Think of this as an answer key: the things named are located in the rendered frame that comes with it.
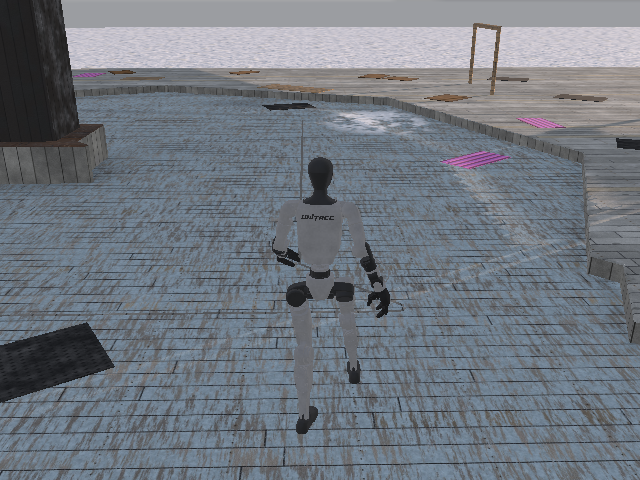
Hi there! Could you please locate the robot right shin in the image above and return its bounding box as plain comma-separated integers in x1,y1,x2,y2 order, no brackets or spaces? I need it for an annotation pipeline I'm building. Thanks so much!
343,312,358,371

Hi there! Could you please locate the robot left forearm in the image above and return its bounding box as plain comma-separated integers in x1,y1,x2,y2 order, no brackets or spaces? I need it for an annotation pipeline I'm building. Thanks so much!
272,236,288,258

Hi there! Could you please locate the robot right upper arm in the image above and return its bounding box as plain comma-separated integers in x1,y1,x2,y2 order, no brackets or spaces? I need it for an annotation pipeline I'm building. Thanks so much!
340,201,369,258

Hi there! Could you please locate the robot left thigh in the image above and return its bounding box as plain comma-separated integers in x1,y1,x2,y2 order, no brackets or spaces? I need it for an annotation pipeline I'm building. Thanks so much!
286,281,314,365

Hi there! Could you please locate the right robot hand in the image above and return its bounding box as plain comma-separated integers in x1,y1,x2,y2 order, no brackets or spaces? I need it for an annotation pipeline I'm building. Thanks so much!
367,288,390,318

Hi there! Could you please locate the left robot hand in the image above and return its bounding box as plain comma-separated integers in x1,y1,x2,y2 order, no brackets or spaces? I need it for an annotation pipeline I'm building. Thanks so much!
277,248,300,267

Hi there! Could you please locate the robot left upper arm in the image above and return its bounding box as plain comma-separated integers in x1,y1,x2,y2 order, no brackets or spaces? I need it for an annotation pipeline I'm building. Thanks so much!
273,200,300,252

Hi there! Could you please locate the robot right forearm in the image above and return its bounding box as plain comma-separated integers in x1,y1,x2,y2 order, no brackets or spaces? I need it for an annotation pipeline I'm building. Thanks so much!
360,242,386,292

